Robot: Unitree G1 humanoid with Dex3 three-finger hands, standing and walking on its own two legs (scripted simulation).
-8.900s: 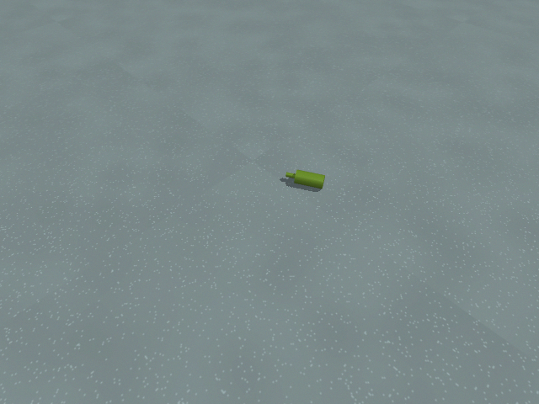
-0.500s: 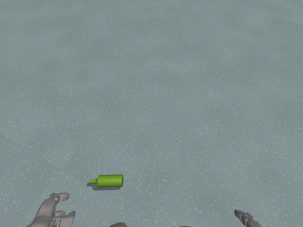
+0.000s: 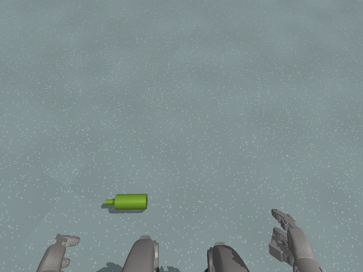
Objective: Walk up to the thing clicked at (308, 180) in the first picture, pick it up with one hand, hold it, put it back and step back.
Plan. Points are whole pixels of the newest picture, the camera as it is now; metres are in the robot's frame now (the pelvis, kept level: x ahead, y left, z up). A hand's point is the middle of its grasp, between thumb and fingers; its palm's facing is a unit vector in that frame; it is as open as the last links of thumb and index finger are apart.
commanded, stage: rise first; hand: left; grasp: from above
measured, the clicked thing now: (126, 201) +0.41 +0.26 -0.65
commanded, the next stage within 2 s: none
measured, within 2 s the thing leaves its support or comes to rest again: neither
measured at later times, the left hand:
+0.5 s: hand (95, 237) +0.22 +0.28 -0.33, palm faces -0.44 -0.47 -0.77, open 14.2 cm
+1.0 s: hand (106, 218) +0.30 +0.29 -0.45, palm faces -0.48 -0.14 -0.86, open 14.2 cm
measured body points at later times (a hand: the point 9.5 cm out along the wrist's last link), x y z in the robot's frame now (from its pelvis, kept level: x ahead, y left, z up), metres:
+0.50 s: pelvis -0.06 +0.00 -0.18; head +0.13 +0.01 +0.23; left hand +0.24 +0.30 -0.28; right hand +0.14 -0.27 -0.30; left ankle +0.03 +0.13 -0.65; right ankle -0.01 -0.14 -0.65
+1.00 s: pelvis -0.09 +0.00 -0.30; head +0.11 +0.03 +0.10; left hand +0.32 +0.29 -0.40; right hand -0.01 -0.29 -0.42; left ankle +0.03 +0.13 -0.65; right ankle -0.01 -0.14 -0.65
